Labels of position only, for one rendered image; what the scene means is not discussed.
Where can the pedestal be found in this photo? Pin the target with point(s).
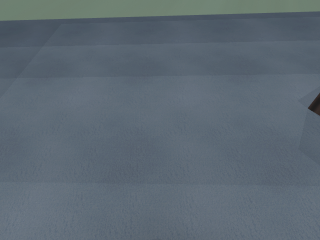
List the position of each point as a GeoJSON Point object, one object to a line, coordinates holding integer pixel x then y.
{"type": "Point", "coordinates": [315, 105]}

